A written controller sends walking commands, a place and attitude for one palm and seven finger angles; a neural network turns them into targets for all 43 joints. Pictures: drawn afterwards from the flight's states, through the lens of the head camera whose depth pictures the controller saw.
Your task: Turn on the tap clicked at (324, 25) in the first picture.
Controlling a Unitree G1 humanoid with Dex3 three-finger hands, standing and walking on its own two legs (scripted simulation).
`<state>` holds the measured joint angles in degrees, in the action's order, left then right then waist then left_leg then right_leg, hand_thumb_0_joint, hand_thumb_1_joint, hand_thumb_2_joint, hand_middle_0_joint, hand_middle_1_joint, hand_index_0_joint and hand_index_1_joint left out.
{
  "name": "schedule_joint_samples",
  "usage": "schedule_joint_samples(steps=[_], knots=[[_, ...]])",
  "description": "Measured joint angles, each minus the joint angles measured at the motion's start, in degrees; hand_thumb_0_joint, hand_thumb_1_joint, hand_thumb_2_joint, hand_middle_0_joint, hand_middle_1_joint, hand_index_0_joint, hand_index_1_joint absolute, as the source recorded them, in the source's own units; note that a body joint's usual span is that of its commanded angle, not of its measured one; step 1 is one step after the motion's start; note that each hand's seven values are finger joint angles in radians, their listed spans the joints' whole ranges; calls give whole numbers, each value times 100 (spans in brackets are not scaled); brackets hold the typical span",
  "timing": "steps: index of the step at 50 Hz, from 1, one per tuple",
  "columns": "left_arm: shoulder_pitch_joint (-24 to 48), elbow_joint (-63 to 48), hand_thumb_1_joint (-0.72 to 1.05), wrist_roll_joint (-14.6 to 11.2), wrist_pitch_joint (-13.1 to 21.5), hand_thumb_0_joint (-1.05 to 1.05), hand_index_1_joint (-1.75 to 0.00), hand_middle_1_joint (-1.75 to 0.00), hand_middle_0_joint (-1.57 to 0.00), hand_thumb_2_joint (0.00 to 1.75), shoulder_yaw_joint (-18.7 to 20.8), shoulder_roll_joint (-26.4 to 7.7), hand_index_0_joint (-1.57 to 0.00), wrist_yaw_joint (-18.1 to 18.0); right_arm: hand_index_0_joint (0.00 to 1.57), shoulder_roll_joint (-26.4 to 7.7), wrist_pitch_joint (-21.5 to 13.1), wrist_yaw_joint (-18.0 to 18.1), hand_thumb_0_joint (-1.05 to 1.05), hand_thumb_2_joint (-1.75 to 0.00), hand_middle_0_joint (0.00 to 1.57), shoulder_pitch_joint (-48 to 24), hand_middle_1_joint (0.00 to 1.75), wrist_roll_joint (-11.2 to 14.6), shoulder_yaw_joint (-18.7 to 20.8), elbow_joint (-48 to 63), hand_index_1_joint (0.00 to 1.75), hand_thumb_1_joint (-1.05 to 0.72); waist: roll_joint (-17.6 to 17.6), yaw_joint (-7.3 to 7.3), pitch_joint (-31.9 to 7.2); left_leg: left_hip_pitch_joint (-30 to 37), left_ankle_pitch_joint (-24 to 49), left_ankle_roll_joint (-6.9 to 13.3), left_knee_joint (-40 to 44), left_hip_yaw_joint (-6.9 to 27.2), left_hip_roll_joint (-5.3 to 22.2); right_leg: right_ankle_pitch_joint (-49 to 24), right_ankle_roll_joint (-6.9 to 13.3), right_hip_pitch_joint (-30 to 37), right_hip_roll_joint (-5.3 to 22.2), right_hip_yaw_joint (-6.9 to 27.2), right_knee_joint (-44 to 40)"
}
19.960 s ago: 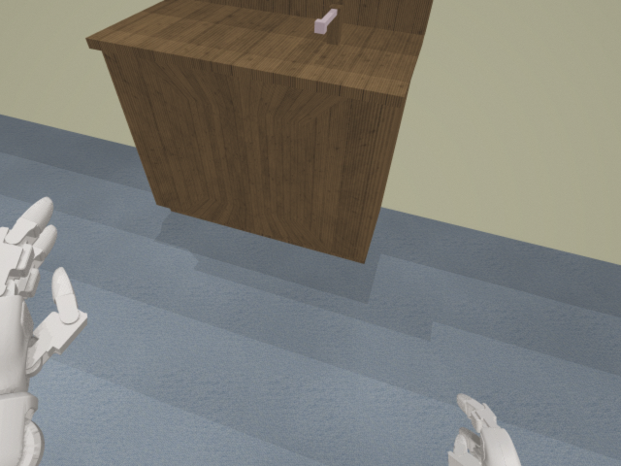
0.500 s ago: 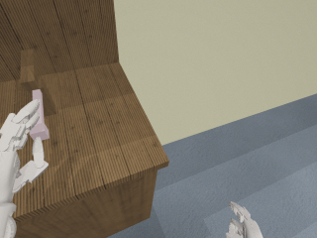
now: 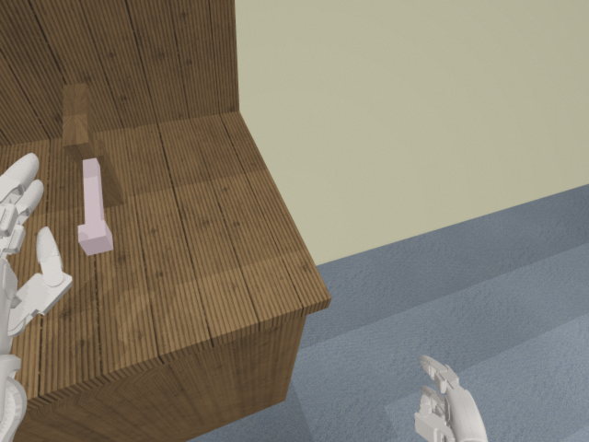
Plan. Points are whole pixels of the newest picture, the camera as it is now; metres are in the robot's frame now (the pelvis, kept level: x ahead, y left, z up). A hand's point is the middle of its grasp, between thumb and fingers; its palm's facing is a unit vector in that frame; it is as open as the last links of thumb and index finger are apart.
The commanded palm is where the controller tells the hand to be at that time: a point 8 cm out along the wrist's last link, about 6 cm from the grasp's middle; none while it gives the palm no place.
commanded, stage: look again from close up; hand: left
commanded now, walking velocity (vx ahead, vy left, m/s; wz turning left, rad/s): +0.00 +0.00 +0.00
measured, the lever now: (96, 237) +0.30 +0.27 +0.12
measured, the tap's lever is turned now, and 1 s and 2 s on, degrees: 0 0 0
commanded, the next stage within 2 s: shuffle to correct the standing spot in 0.24 s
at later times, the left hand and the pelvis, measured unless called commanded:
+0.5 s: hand (81, 288) +0.21 +0.24 +0.16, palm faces +0.40 -0.85 -0.34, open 7.4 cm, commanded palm +0.15 +0.27 +0.18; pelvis +0.00 -0.01 +0.00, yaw +0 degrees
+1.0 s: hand (146, 297) +0.21 +0.17 +0.16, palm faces +0.41 -0.84 -0.35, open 7.4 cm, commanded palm +0.15 +0.21 +0.18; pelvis +0.00 -0.08 +0.00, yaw +2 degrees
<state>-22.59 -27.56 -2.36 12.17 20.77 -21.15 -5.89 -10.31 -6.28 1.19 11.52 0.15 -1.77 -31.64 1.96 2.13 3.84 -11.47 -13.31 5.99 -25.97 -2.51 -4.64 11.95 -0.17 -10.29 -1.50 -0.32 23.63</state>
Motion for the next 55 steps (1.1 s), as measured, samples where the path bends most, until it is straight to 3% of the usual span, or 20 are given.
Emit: schedule_joint_samples(steps=[8, 28, 43, 53, 55], knots=[[-59, 142, 89, 44, -19, 1, -31, -30, -21, 90, -149, 152, -21, -8, 20, -41, 76, 5, 1, -90, 21, 79, 30, 27, 44, -99, 30, -91, -106, -22, -83, 55, 32, -27, 48, -15, 7, -42, 2, 46, -5, 16, -43], [-43, 231, 89, 20, -78, 1, -31, -30, -21, 90, -101, 86, -21, -32, 20, -19, 95, 47, 1, -90, 21, 119, 30, 26, 94, -137, 30, -91, -9, -106, -86, 110, 169, -121, 247, 122, 35, -83, 125, 88, -36, -114, -151], [-226, -122, 89, -149, -215, 1, -31, -30, -21, 90, -18, -39, -21, 8, 20, 63, 215, -21, 1, -90, 21, -55, 30, 38, 88, -73, 30, -91, -28, -76, -16, 18, 118, -404, 142, 339, 243, -75, 404, 110, -251, -326, -236], [-224, 23, 89, -229, -377, 1, -31, -30, -21, 90, -136, 138, -21, -14, 20, -91, 274, -11, 1, -90, 21, -75, 30, 86, 150, -12, 30, -91, -167, -106, -138, -135, -58, -631, -176, 405, 509, -28, 654, 50, -522, -388, -158], [-289, 31, 89, -223, -381, 1, -31, -30, -21, 90, -196, 196, -21, -48, 20, -157, 289, -3, 1, -90, 21, -42, 30, 97, 166, -25, 30, -91, -239, -146, -193, -195, -125, -590, -287, 442, 560, -39, 700, 68, -585, -419, -208]])
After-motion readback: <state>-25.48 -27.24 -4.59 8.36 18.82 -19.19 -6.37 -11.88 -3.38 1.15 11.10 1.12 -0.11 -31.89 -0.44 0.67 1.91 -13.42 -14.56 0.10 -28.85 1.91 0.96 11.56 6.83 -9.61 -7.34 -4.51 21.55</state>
